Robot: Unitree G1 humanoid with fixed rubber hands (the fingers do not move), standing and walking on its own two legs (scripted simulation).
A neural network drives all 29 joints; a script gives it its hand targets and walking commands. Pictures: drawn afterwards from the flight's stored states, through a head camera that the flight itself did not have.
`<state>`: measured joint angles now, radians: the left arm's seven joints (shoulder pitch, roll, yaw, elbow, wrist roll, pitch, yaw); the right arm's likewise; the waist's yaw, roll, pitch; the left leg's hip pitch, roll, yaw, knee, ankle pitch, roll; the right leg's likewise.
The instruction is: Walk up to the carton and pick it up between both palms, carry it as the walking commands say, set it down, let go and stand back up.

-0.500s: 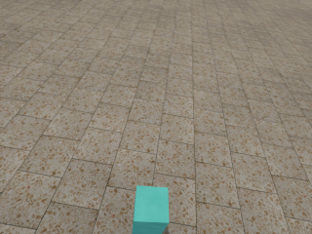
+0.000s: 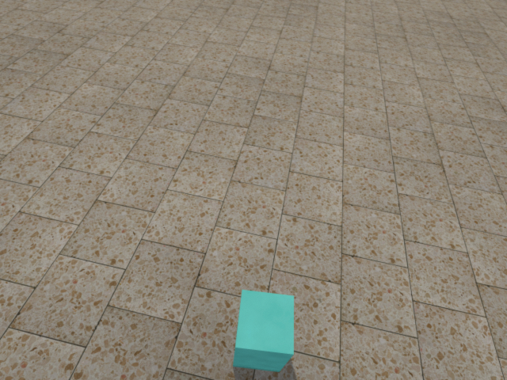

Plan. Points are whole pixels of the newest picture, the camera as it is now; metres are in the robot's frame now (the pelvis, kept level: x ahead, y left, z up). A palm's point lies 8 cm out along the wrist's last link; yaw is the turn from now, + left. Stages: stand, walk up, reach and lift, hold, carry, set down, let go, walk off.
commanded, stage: walk up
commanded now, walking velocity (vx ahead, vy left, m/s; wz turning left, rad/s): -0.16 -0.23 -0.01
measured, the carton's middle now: (261, 333) +0.36 -0.06 -0.62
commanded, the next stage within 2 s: none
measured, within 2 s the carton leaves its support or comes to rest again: neither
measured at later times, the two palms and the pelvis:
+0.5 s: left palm out of the picture -0.07 +0.22 -0.12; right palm out of the picture -0.12 -0.27 -0.13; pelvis -0.08 -0.03 +0.01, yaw -4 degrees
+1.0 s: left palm out of the picture -0.19 +0.09 -0.09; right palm out of the picture +0.03 -0.31 -0.13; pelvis -0.03 -0.08 +0.02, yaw -3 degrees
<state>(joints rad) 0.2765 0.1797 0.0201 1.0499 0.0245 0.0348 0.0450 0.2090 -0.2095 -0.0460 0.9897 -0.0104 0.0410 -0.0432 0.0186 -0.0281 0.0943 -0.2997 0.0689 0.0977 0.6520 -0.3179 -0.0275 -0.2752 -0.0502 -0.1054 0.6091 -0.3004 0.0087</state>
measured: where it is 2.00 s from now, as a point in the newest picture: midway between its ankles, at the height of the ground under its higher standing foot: outside the picture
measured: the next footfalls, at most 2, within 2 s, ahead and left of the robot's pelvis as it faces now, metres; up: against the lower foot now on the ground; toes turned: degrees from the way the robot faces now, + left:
right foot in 0.48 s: -0.11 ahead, -0.11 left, +0.00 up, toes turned -7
left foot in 1.16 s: +0.08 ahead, +0.00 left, +0.00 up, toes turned +4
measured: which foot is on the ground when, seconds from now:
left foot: down 0.00-0.48, up 0.50-1.00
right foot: up 0.00-0.46, down 0.48-1.00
